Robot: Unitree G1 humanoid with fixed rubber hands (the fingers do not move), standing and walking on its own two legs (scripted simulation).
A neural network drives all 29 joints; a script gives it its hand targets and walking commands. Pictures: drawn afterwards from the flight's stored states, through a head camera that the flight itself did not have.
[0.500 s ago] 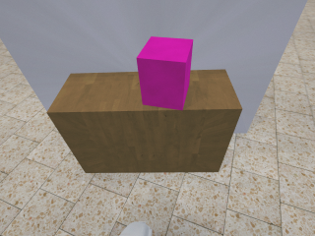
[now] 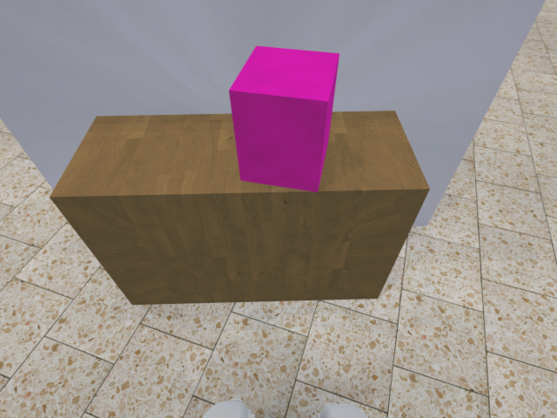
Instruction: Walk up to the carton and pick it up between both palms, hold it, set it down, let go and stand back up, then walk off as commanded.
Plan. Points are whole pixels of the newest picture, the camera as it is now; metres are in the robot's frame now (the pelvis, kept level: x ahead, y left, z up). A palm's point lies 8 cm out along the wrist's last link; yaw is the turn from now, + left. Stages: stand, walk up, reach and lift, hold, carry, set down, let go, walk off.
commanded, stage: walk up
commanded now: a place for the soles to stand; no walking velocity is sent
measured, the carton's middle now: (287, 120) +0.76 -0.01 +0.00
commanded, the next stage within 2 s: none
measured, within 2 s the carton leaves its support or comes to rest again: neither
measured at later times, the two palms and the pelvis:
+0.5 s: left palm out of the picture +0.09 +0.29 -0.07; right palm out of the picture +0.08 -0.32 -0.09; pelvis +0.01 -0.01 +0.00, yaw +0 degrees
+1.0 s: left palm out of the picture +0.12 +0.26 -0.05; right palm out of the picture +0.12 -0.35 -0.08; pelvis +0.04 -0.04 +0.02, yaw -1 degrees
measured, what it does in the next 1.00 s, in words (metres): lifts its left foot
